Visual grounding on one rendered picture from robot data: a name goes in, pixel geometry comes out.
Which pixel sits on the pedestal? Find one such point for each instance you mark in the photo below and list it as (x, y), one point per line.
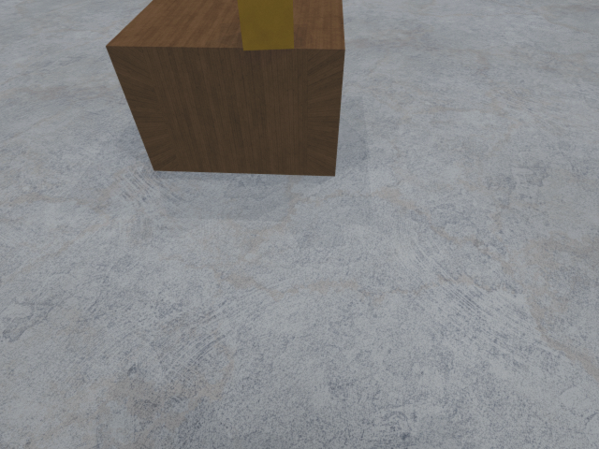
(203, 104)

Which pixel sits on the carton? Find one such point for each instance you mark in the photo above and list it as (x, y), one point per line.
(266, 24)

